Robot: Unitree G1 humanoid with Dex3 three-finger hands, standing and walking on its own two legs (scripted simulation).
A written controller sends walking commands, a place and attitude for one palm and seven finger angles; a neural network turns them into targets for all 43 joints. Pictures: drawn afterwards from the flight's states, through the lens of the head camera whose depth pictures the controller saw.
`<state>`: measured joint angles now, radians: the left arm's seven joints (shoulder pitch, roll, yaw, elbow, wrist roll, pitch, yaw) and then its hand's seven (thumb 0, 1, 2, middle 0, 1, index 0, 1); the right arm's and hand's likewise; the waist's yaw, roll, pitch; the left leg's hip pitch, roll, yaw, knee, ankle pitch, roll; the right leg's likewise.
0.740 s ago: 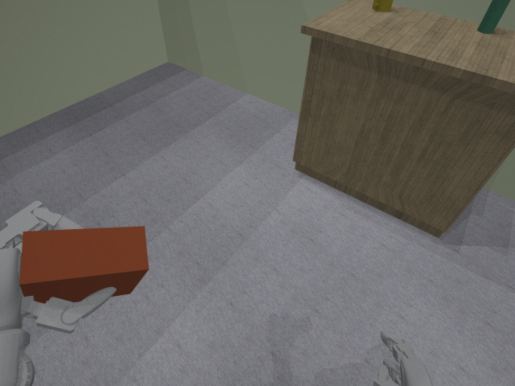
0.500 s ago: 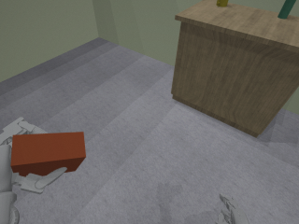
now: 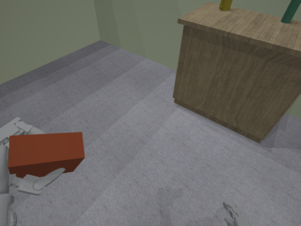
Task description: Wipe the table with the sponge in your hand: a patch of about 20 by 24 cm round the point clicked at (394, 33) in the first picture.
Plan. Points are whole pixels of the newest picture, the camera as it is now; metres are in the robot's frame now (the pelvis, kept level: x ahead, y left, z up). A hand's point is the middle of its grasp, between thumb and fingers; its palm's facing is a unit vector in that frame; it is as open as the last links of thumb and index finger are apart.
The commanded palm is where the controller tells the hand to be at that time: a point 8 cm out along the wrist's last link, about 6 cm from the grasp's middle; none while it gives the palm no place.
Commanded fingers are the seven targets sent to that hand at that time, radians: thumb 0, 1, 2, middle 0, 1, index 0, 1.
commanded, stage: walk to a spot facing it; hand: left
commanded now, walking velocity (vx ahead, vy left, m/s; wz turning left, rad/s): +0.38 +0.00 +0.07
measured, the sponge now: (57, 155) +0.22 +0.21 +0.15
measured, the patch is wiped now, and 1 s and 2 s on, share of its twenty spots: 0.00 0.00 0.00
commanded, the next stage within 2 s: none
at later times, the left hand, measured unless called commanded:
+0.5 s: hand (59, 102) +0.34 +0.24 +0.18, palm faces +0.37 -0.81 -0.44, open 9.6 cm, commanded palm +0.29 +0.28 +0.18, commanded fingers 0.00 0.10 1.30 -1.20 -1.60 -1.20 -1.60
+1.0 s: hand (103, 69) +0.48 +0.16 +0.19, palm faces +0.43 -0.73 -0.53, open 9.6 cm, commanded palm +0.42 +0.21 +0.18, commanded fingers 0.00 0.10 1.30 -1.20 -1.60 -1.20 -1.60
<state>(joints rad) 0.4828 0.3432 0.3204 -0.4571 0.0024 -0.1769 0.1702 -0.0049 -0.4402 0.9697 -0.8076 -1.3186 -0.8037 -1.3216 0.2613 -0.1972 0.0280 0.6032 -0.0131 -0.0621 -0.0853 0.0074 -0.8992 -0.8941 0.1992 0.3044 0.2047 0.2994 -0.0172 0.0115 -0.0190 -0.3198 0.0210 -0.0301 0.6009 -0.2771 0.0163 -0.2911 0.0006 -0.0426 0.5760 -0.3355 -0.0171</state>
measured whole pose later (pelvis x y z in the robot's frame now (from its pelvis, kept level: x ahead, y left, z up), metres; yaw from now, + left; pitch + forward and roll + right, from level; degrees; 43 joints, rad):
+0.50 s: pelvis +0.13 +0.00 +0.01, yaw +0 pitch +0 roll -2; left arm 0.51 0.39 0.37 -0.56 -0.01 -0.22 0.16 0.00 -0.44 0.97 -0.81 -1.32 -0.80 -1.32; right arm 0.24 -0.13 0.03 0.61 0.00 -0.09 -0.04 0.01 -0.90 -0.89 0.20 0.30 0.21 0.30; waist -0.01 0.00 0.04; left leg -0.11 0.09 0.12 0.45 -0.34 -0.01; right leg -0.58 -0.07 -0.12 1.03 -0.36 0.02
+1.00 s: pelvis +0.29 -0.09 +0.01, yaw +6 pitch -1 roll +3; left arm 0.52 0.41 0.39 -0.52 -0.03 -0.24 0.13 0.00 -0.44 0.97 -0.81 -1.32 -0.80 -1.32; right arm 0.18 -0.26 -0.05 0.60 0.00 0.00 -0.04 0.01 -0.90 -0.89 0.19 0.30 0.20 0.30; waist -0.02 0.00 0.07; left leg -0.69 0.10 0.06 1.19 -0.17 -0.02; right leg -0.20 -0.02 -0.29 0.46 -0.27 -0.13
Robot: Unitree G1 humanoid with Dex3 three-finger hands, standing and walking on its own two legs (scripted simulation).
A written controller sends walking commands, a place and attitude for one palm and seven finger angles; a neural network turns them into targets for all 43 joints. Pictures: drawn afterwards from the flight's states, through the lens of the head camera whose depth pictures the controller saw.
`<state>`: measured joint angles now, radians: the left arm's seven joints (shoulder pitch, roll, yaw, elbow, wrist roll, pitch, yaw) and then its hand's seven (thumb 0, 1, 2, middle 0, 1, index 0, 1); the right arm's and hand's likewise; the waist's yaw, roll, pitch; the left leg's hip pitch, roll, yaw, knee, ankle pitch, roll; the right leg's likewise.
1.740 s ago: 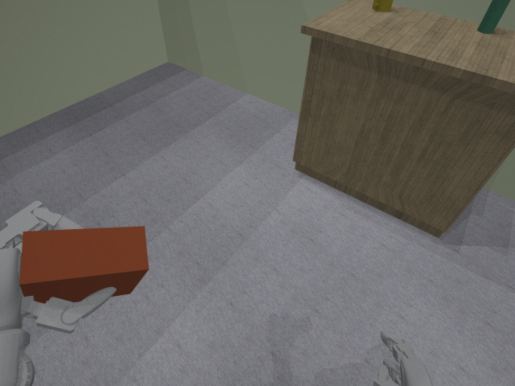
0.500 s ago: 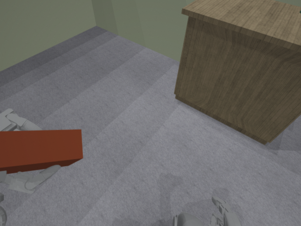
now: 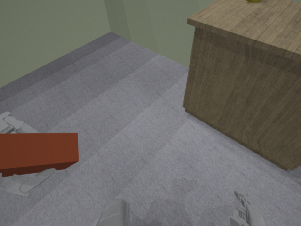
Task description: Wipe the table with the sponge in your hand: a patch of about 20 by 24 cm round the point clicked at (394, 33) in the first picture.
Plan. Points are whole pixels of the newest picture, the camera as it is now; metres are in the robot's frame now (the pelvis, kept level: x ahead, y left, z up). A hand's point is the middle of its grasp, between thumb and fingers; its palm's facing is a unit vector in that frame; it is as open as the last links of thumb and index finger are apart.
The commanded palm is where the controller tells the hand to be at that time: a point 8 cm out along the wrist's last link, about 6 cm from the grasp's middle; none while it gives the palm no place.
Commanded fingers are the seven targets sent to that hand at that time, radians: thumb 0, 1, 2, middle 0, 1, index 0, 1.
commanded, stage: walk to a spot facing it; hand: left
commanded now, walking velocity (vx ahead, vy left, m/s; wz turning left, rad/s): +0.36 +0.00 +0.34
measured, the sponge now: (48, 154) +0.22 +0.20 +0.16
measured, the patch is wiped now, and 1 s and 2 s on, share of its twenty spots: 0.00 0.00 0.00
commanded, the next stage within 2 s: turn to face it in 1.16 s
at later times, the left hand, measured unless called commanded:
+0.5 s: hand (39, 92) +0.37 +0.27 +0.18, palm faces +0.45 -0.78 -0.44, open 9.6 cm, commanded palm +0.28 +0.31 +0.18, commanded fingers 0.00 0.10 1.30 -1.20 -1.60 -1.20 -1.60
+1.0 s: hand (65, 70) +0.45 +0.24 +0.19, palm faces +0.54 -0.68 -0.50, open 9.6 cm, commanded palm +0.37 +0.28 +0.18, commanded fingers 0.00 0.10 1.30 -1.20 -1.60 -1.20 -1.60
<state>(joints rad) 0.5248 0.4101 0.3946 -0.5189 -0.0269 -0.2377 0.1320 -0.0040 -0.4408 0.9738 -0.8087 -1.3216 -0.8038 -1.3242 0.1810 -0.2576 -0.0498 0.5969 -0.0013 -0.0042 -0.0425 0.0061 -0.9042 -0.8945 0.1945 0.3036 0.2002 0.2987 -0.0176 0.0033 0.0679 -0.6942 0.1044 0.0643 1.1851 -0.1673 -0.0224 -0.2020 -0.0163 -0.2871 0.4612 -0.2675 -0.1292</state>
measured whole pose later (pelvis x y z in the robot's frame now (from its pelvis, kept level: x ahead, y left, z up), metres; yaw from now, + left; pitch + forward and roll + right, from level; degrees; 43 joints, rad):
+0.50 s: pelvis +0.15 +0.02 -0.01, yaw +6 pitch -1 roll +1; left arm 0.39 0.44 0.39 -0.51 -0.02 -0.20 0.15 0.00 -0.44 0.98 -0.81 -1.32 -0.80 -1.33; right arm 0.16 -0.13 0.03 0.56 0.01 -0.03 -0.03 0.01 -0.90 -0.89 0.20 0.30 0.20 0.30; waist -0.05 -0.03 0.07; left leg -0.28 0.02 0.16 0.57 -0.27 0.06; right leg -0.49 -0.08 -0.06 1.26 -0.49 0.01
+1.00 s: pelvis +0.30 -0.03 -0.01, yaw +16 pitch -2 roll +1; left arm 0.49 0.41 0.38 -0.60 -0.01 -0.22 0.13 0.00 -0.44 0.98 -0.81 -1.32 -0.80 -1.33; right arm 0.16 -0.24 -0.04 0.58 0.01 -0.03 -0.05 0.01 -0.90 -0.89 0.20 0.30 0.20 0.30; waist -0.03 -0.01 0.11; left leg -0.51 0.11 0.09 1.04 -0.38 -0.02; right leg -0.25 -0.15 -0.26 0.57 -0.28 -0.01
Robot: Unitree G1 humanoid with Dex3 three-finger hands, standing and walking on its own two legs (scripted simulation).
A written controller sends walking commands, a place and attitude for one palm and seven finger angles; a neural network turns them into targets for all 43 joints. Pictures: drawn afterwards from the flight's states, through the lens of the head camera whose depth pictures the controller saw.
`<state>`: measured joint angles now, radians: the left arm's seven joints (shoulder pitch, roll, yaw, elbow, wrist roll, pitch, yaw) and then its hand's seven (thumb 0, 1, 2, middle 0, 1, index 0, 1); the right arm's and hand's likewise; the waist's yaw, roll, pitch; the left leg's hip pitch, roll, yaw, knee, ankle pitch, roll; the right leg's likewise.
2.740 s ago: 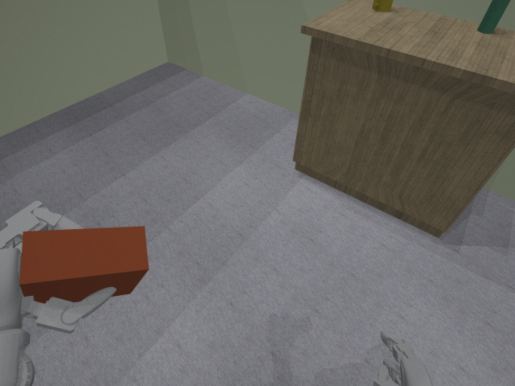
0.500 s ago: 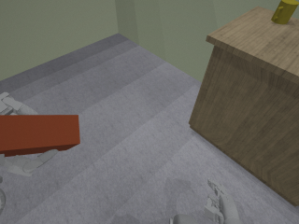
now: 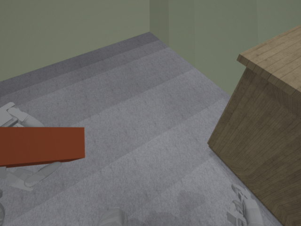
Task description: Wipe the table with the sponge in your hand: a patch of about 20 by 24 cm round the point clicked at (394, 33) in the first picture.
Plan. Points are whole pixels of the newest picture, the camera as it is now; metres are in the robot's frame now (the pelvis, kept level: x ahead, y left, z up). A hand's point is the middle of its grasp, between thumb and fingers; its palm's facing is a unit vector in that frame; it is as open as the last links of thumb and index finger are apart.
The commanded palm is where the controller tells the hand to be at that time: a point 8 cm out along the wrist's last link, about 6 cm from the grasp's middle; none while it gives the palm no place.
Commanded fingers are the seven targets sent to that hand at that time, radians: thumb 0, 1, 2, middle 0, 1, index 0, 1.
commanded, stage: walk to a spot facing it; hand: left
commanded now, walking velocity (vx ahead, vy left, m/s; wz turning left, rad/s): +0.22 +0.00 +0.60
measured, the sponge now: (53, 147) +0.23 +0.19 +0.17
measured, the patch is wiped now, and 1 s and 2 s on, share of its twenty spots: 0.00 0.00 0.00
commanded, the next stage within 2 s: turn to face it in 0.16 s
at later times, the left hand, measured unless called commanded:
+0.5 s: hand (17, 125) +0.26 +0.25 +0.20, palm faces +0.57 -0.63 -0.53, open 9.6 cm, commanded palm +0.23 +0.28 +0.18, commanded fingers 0.00 0.10 1.30 -1.20 -1.60 -1.20 -1.60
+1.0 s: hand (71, 103) +0.32 +0.17 +0.19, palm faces +0.32 -0.81 -0.49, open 9.7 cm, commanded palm +0.27 +0.21 +0.18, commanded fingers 0.00 0.10 1.30 -1.20 -1.60 -1.20 -1.60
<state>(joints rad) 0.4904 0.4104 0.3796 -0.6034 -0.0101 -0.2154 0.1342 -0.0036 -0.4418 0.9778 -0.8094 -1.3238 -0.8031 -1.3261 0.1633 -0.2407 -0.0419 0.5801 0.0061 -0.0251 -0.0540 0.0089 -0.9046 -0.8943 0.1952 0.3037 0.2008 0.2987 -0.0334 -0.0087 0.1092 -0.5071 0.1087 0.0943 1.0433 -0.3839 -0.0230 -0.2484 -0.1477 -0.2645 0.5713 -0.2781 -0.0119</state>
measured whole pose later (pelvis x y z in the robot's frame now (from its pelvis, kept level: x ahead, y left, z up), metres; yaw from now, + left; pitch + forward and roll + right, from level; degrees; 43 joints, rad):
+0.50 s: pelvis +0.11 -0.02 -0.01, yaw +8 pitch -2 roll +1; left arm 0.52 0.42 0.42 -0.58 -0.03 -0.23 0.16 0.00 -0.44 0.98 -0.81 -1.33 -0.80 -1.33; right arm 0.19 -0.12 0.05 0.59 0.01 -0.08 -0.03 0.01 -0.90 -0.89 0.20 0.30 0.21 0.30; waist 0.08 0.06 0.06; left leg -0.26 0.11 0.07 0.63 -0.33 -0.07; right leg -0.36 -0.02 -0.14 0.62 -0.25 0.00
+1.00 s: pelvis +0.08 -0.05 +0.00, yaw -7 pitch +3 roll +2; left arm 0.51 0.43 0.43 -0.50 -0.05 -0.24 0.15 0.00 -0.45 0.99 -0.80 -1.33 -0.79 -1.33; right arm 0.19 -0.29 -0.05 0.56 0.02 0.05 -0.02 0.01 -0.91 -0.89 0.19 0.30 0.20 0.30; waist 0.00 -0.03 0.00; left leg -0.35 0.00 0.02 0.77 -0.46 -0.06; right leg -0.38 0.14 0.07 0.34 0.01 -0.12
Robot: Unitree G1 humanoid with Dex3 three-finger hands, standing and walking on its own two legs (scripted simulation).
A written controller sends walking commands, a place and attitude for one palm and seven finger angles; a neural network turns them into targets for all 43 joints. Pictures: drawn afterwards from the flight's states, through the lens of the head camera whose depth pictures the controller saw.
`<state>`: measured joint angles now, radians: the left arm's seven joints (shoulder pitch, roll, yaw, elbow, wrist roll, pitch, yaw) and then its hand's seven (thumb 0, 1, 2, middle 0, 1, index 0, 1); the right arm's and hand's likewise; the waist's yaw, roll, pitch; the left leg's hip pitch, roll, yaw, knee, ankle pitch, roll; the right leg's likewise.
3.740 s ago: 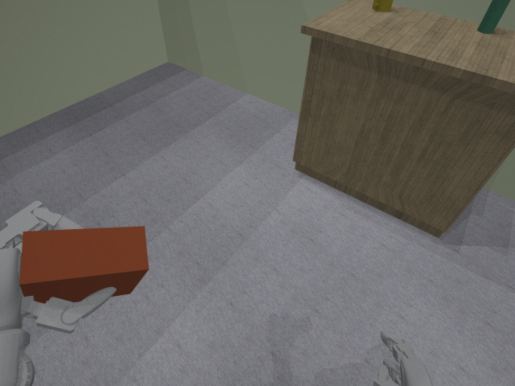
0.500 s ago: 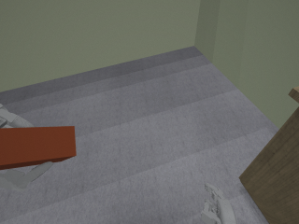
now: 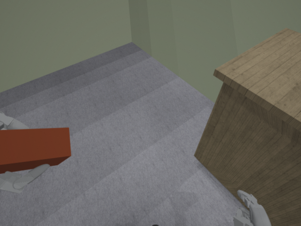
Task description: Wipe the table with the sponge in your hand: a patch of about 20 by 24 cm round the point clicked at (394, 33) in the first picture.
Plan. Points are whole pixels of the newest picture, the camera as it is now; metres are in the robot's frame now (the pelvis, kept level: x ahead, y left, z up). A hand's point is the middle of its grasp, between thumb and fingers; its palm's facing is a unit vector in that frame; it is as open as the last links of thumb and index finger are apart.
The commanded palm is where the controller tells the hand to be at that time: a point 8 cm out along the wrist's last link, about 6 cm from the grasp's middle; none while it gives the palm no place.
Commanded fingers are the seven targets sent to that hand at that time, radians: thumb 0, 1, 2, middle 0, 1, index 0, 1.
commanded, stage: turn to face it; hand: left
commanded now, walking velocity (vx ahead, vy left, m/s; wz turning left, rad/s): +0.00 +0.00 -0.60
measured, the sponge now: (40, 150) +0.22 +0.22 +0.17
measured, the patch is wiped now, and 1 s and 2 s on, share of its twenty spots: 0.00 0.00 0.00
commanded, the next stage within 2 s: none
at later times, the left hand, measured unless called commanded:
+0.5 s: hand (99, 156) +0.22 +0.11 +0.16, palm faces +0.08 -0.87 -0.49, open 9.7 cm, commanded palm +0.16 +0.18 +0.18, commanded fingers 0.00 0.10 1.30 -1.20 -1.60 -1.20 -1.60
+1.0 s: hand (114, 201) +0.15 +0.07 +0.16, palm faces -0.10 -0.92 -0.37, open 9.7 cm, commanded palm +0.12 +0.12 +0.18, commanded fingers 0.00 0.10 1.30 -1.20 -1.60 -1.20 -1.60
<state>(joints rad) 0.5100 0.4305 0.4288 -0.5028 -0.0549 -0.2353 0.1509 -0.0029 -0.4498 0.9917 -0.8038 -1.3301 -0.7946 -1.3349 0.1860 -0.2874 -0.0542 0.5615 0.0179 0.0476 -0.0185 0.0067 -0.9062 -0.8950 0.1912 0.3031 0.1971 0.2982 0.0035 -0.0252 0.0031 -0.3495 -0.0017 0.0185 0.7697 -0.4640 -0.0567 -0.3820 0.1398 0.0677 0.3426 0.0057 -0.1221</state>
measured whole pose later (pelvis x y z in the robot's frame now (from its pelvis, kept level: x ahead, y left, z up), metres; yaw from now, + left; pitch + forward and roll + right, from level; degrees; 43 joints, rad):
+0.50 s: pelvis -0.09 -0.03 -0.01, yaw -19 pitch -1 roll -2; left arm 0.37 0.39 0.36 -0.47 -0.01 -0.17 0.13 0.00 -0.45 1.00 -0.80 -1.34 -0.79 -1.34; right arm 0.21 -0.17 0.03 0.53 0.02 -0.03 0.02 0.01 -0.90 -0.89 0.20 0.30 0.21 0.30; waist -0.01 0.08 0.14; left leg -0.30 0.28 0.19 0.73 -0.36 -0.09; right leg -0.28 0.01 -0.13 0.57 -0.25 0.00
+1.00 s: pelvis -0.17 -0.02 -0.01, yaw -35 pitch -3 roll +1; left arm 0.42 0.35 0.34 -0.49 0.00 -0.17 0.14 0.00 -0.45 1.00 -0.79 -1.34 -0.78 -1.35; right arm 0.20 -0.17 0.01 0.52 0.00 0.01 -0.02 0.01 -0.90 -0.89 0.19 0.30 0.20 0.30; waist 0.05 -0.04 0.06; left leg -0.24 0.08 0.13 0.55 -0.25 -0.02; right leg -0.53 0.06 0.01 1.06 -0.40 0.02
